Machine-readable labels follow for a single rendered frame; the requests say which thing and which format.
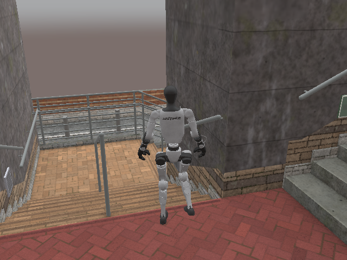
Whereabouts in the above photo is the left robot forearm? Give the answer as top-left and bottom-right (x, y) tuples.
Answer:
(140, 132), (150, 151)

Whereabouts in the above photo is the left robot shin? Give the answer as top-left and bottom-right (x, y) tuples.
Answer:
(158, 181), (167, 217)

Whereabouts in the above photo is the right robot forearm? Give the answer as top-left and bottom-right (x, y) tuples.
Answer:
(194, 129), (204, 148)

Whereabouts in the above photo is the right robot hand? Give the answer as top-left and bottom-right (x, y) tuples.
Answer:
(194, 146), (206, 158)

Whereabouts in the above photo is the right robot upper arm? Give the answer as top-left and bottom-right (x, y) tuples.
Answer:
(183, 108), (199, 138)

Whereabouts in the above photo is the left robot upper arm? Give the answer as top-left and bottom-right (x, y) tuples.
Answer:
(145, 110), (160, 140)

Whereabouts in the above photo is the humanoid robot torso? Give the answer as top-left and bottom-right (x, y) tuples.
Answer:
(159, 107), (185, 163)

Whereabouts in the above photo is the left robot hand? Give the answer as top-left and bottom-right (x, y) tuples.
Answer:
(138, 148), (150, 160)

